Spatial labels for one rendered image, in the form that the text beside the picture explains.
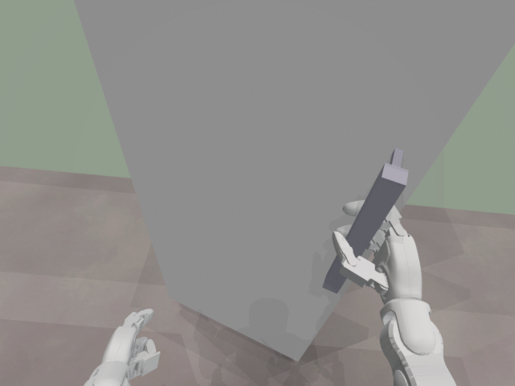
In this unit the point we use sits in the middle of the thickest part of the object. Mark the robot left forearm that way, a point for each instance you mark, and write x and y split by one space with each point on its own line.
111 373

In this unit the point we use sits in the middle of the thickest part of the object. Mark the robot left hand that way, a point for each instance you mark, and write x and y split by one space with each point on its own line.
139 354

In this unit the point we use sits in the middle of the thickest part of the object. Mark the handle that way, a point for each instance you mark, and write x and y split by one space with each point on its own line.
388 186

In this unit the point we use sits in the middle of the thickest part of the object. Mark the robot right hand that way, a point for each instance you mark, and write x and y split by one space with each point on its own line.
395 253

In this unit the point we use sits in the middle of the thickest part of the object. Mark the robot right forearm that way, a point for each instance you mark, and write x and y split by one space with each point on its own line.
412 344

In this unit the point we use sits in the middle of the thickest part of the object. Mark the fridge door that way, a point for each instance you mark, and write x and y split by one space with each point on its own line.
247 125

